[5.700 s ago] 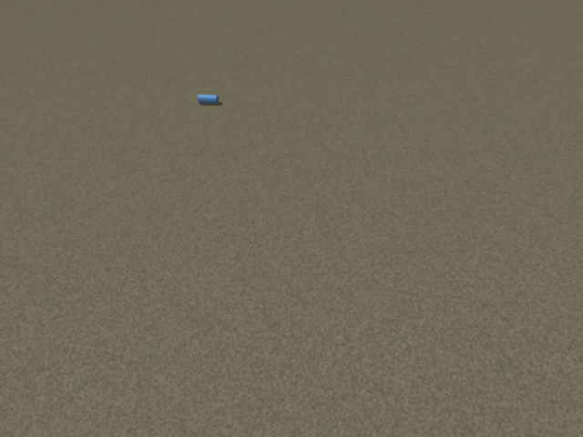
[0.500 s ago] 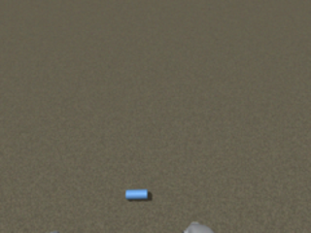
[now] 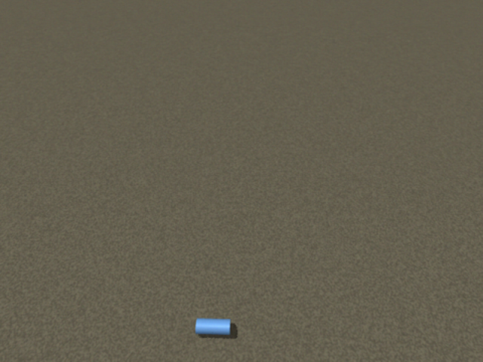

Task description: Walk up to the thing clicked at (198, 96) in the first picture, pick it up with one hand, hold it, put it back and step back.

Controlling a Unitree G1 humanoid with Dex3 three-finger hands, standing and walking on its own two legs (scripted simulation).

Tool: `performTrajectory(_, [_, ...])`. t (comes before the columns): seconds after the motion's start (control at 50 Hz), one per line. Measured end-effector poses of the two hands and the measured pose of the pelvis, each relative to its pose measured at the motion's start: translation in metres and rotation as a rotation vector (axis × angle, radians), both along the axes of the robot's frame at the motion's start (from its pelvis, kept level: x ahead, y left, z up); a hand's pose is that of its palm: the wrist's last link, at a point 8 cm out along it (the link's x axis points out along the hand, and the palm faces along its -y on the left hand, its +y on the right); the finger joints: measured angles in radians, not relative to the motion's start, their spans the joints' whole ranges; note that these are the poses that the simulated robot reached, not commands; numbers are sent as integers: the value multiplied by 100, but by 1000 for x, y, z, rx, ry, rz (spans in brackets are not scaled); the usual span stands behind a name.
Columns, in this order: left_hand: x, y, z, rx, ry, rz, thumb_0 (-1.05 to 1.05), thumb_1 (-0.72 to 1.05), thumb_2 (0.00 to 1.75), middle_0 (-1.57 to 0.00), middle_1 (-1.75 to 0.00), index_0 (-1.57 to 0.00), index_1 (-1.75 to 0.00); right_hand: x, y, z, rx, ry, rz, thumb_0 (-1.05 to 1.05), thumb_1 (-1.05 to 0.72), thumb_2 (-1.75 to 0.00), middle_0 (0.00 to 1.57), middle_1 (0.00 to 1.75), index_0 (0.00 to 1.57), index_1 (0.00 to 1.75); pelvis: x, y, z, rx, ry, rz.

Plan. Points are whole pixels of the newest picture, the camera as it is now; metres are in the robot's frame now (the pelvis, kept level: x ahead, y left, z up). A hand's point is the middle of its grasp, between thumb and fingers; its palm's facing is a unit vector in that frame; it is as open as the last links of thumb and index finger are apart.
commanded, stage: walk up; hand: left
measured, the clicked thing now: (213, 326) +0.38 +0.14 -0.73
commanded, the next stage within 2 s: stand in 1.18 s
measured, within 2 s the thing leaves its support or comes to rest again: neither
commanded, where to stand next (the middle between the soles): +0.05 -0.05 m, yaw +1 degrees
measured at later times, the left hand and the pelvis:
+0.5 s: hand out of the picture +0.11 +0.23 -0.13, palm faces +0.02 -0.94 -0.33, open 7.4 cm; pelvis +0.02 -0.02 +0.02, yaw +1 degrees
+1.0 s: hand out of the picture +0.13 +0.23 -0.13, palm faces +0.00 -0.94 -0.33, open 7.4 cm; pelvis +0.03 -0.02 +0.02, yaw +0 degrees
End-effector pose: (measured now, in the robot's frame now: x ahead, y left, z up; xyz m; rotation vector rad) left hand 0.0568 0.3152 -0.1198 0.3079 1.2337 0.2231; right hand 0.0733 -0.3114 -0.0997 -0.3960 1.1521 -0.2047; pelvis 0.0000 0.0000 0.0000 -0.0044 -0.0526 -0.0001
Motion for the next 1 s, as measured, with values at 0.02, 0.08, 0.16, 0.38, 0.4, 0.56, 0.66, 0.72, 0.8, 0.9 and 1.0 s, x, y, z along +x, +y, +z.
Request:
performTrajectory(0.02, [-1,-2,1,-1,8,5,1,90,90,-20,-30,-20,-30,4,0,0,4,2,3,1,-90,-89,21,30,20,30,1,-1,1,1,1,2])
performTrajectory(0.08, [-1,-7,5,-3,21,11,1,90,90,-20,-30,-20,-30,16,0,-1,19,1,8,1,-90,-89,21,30,20,30,5,-4,5,1,1,6])
performTrajectory(0.16, [3,-16,10,-6,24,15,1,90,90,-20,-30,-20,-30,33,1,-1,41,-16,11,1,-90,-89,20,30,20,30,8,-7,9,5,0,11])
performTrajectory(0.38, [32,-33,22,-17,-25,12,1,90,90,-21,-30,-20,-30,45,-1,1,70,-14,2,1,-90,-89,20,30,20,30,15,-15,17,9,3,13])
performTrajectory(0.4, [34,-34,22,-17,-27,11,1,90,90,-21,-30,-20,-30,44,-1,1,70,-10,-1,1,-90,-89,20,30,20,30,16,-16,18,9,3,12])
performTrajectory(0.56, [46,-38,23,-19,-24,1,1,90,90,-21,-30,-20,-30,26,-9,-1,59,46,-39,1,-91,-89,20,30,20,30,21,-19,19,7,12,11])
performTrajectory(0.66, [50,-38,23,-19,-14,-3,1,90,90,-21,-30,-20,-30,15,-12,-2,53,82,-57,1,-91,-89,20,30,20,30,24,-19,20,7,17,8])
performTrajectory(0.72, [53,-38,22,-20,-10,-4,1,90,90,-21,-30,-20,-30,11,-12,-2,51,93,-64,1,-91,-89,20,30,20,30,27,-19,20,7,18,6])
performTrajectory(0.8, [56,-38,22,-20,-10,-7,1,90,90,-20,-30,-20,-30,12,-11,-3,52,93,-71,1,-91,-89,20,30,20,30,29,-18,20,8,17,4])
performTrajectory(0.9, [61,-39,23,-20,-17,-10,1,90,90,-20,-30,-20,-30,17,-9,-2,55,78,-71,1,-91,-89,20,30,20,30,30,-18,20,8,15,2])
performTrajectory(1.0, [63,-39,23,-22,-24,-12,1,90,90,-20,-30,-20,-30,24,-7,-1,58,59,-63,1,-91,-89,20,30,20,30,31,-17,20,8,14,1])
